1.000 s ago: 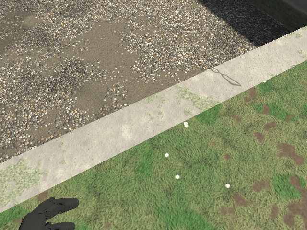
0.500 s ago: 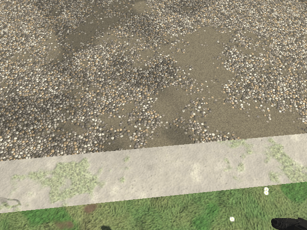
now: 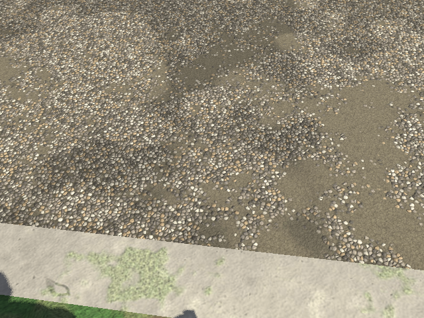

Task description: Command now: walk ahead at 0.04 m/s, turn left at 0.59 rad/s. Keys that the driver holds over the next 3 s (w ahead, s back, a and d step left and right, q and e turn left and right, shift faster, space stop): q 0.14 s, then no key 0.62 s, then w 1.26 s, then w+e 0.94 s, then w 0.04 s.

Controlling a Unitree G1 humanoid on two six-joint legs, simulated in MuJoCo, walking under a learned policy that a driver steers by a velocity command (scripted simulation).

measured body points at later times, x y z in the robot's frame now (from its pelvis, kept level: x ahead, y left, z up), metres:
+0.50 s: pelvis -0.02 +0.02 +0.01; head -0.01 +0.05 +0.46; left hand +0.04 +0.32 -0.11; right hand +0.18 -0.20 -0.08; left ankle -0.05 +0.12 -0.73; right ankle -0.01 -0.13 -0.68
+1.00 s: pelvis -0.01 +0.02 +0.01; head -0.01 +0.03 +0.45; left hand -0.01 +0.29 -0.13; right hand +0.12 -0.23 -0.12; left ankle -0.04 +0.12 -0.72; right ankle -0.02 -0.12 -0.73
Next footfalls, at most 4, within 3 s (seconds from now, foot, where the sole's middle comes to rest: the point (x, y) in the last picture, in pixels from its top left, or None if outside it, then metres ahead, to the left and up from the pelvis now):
0.34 left None -0.01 0.13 -0.76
0.64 right None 0.02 -0.11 -0.76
1.44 right None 0.37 -0.04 -0.76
2.02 left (154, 288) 0.58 0.23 -0.76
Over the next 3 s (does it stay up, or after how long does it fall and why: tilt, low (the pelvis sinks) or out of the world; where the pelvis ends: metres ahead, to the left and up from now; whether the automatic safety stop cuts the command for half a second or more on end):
stays up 0.53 0.12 0.00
